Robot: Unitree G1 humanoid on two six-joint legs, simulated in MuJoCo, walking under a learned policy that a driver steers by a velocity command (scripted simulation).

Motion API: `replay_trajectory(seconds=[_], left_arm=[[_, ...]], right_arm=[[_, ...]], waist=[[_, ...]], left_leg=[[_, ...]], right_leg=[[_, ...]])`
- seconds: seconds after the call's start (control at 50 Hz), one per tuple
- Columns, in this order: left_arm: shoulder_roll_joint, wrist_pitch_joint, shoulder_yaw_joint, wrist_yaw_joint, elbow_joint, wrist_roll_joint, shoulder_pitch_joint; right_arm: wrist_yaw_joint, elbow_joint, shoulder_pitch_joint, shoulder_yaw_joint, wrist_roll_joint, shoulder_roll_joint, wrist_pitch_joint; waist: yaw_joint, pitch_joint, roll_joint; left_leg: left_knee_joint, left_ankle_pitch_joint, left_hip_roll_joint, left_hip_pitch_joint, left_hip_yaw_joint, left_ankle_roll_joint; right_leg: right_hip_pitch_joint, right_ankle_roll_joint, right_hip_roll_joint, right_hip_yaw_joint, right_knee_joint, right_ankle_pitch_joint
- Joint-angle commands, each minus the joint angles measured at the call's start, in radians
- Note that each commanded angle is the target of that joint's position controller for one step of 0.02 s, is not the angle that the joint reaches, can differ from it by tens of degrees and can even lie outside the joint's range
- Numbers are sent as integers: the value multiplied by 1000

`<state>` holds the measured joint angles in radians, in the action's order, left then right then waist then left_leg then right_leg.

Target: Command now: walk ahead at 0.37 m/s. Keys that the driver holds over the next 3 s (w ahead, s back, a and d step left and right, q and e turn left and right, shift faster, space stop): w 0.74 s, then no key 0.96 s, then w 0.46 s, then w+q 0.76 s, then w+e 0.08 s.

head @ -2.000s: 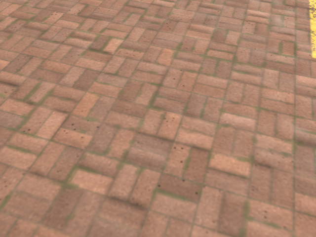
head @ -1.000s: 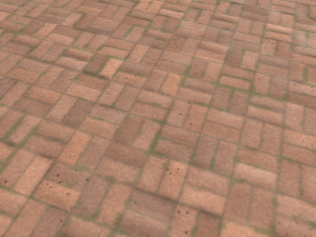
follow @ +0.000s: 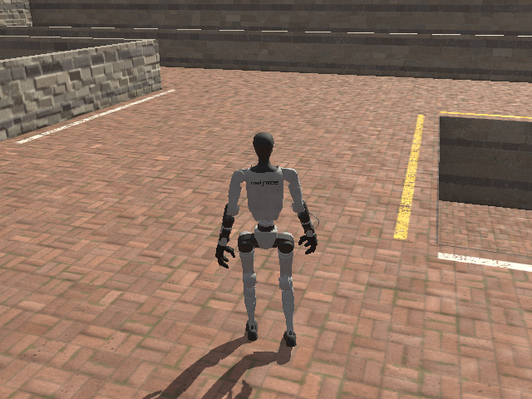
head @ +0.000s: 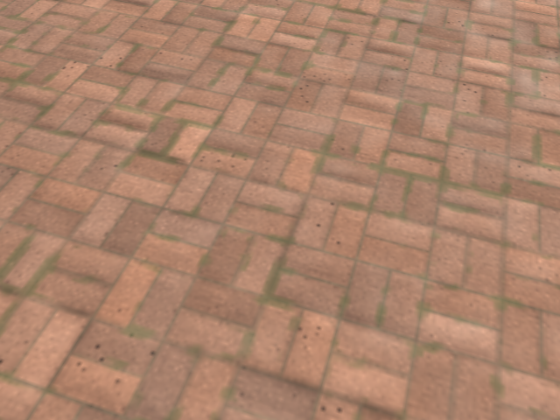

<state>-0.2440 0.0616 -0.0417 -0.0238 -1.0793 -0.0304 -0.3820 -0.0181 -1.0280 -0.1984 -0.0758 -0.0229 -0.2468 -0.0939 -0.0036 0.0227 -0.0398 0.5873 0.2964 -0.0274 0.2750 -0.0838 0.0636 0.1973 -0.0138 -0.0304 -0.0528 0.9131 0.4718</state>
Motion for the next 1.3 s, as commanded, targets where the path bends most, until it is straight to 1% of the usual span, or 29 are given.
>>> replay_trajectory(seconds=[0.02,0.04,0.1,0.22,0.34,0.4,0.44,0.46,0.48,0.5,0.52,0.54,0.58,0.62,0.66,0.74,0.78,0.88,0.94,0.96,0.98,1.0,1.02,1.04,1.08,1.16,1.24,1.28,1.3], left_arm=[[-84,54,-16,15,125,-26,117],[-83,55,-24,15,123,-19,124],[-75,34,-39,19,117,1,125],[-38,25,-27,25,211,11,354],[-52,35,-16,57,267,1,489],[-103,42,-36,66,266,0,421],[-180,37,-81,57,179,-2,125],[-258,34,-101,47,142,15,-43],[-283,36,-98,58,127,22,-81],[-189,44,-70,61,134,15,-21],[-151,50,-57,59,153,14,76],[-127,56,-47,60,173,22,164],[-75,63,-31,66,173,42,224],[-77,65,-29,63,153,36,197],[-111,65,-35,49,139,35,161],[-132,53,-36,24,122,31,88],[-129,46,-30,18,117,32,74],[-133,16,-28,10,75,28,8],[-154,-2,-36,3,81,22,64],[-143,-4,-33,4,83,26,54],[-102,0,-18,7,96,49,-5],[15,4,18,16,55,44,-164],[-57,2,2,19,34,19,-147],[-112,-5,-14,16,64,0,-47],[-109,-37,-24,-9,85,13,62],[-45,-73,-14,-33,69,28,35],[-51,-85,-15,-22,48,44,42],[-78,-86,-15,-20,68,62,81],[-139,-83,-27,-23,69,50,105]], right_arm=[[-8,-1,-128,4,15,-93,-22],[-11,11,-90,13,16,-82,-24],[-2,2,-120,27,25,-70,-14],[32,-2,-183,20,26,-132,0],[37,-26,-250,8,6,-134,12],[37,-17,-219,-6,7,-163,23],[36,-3,-197,2,18,-144,37],[33,21,-242,23,30,-87,37],[24,21,-335,58,19,39,12],[20,34,-235,32,-13,-73,-15],[19,67,-145,19,-33,-124,-32],[27,75,-101,16,-24,-131,-39],[33,67,-117,5,-4,-107,-19],[33,65,-134,7,-2,-71,4],[36,90,-68,4,5,-77,17],[31,139,79,1,18,-76,12],[23,156,148,10,21,-56,4],[-1,185,234,22,18,-54,-2],[-7,155,117,1,29,-121,-12],[-3,120,20,-15,38,-161,-17],[2,101,-75,-25,59,-226,-17],[5,88,-99,-10,57,-202,-1],[-2,85,-116,9,35,-128,11],[-2,99,-31,13,22,-124,15],[8,126,119,31,34,-88,21],[19,118,170,28,58,-95,38],[31,104,170,29,26,-104,56],[31,79,125,37,28,-79,62],[33,79,95,30,31,-90,68]], waist=[[-48,30,132],[-28,64,97],[-9,60,113],[-48,99,100],[-61,128,102],[4,60,132],[150,-125,136],[166,-272,-13],[100,-403,-252],[120,-303,-159],[95,-165,-116],[60,-110,-21],[-5,-64,-23],[-23,-42,-27],[-20,2,-11],[17,36,-1],[32,54,-1],[56,20,-28],[-28,-53,-46],[-65,-116,-9],[-54,-258,100],[-4,-407,308],[-37,-455,217],[-32,-323,165],[7,-154,93],[51,-123,173],[68,-115,149],[51,-33,108],[5,17,29]], left_leg=[[-425,163,359,-336,586,186],[-443,93,323,-286,483,158],[-472,-117,238,-222,289,121],[-514,-239,230,-204,189,136],[-482,-290,277,-298,137,121],[-354,-575,299,-367,119,93],[13,-780,220,-266,54,43],[368,-463,136,20,16,1],[656,260,-43,302,119,-38],[772,263,5,410,226,-13],[777,171,58,463,194,7],[724,67,115,414,175,13],[633,-28,178,298,177,12],[571,-38,192,273,164,2],[485,-100,201,339,153,-21],[242,-313,189,434,136,-55],[93,-403,149,361,94,-57],[-58,-424,83,261,74,-37],[-139,-369,47,122,77,10],[-188,-548,52,-25,73,31],[-72,-992,211,-321,212,93],[-53,-1176,439,-593,470,288],[-111,-965,423,-547,534,302],[-166,-761,382,-413,459,257],[-264,-471,316,-143,362,191],[-342,-268,229,71,247,154],[-369,123,197,148,221,100],[-362,284,153,186,205,15],[-342,247,100,153,155,-16]], right_leg=[[548,-65,-46,-55,372,-80],[545,-73,-81,-37,312,-161],[464,-48,-112,9,189,-265],[508,21,-89,50,-163,-458],[461,-15,-57,57,-348,-502],[316,-62,-11,84,-381,-414],[-83,-114,40,115,-372,-381],[-417,-198,-175,-177,-379,-261],[-610,-328,-360,-677,-575,-18],[-539,-279,-327,-685,-653,45],[-400,-237,-304,-526,-663,-38],[-252,-217,-273,-406,-684,-162],[-69,-199,-211,-250,-734,-306],[-9,-215,-190,-182,-778,-348],[7,-226,-188,-142,-814,-376],[-50,-207,-166,-74,-830,-438],[-24,-178,-125,8,-806,-603],[-143,-150,-146,41,-677,-802],[-225,-111,-158,14,-512,-921],[-211,-77,-101,37,-372,-910],[-34,-34,-33,63,-148,-612],[222,31,83,58,165,116],[251,42,74,-60,272,256],[310,43,35,-54,297,217],[291,58,-30,-21,202,99],[72,60,-28,27,-106,0],[-89,26,-5,69,-354,-276],[-75,-15,-57,13,-469,-270],[31,-40,-66,2,-488,-127]])
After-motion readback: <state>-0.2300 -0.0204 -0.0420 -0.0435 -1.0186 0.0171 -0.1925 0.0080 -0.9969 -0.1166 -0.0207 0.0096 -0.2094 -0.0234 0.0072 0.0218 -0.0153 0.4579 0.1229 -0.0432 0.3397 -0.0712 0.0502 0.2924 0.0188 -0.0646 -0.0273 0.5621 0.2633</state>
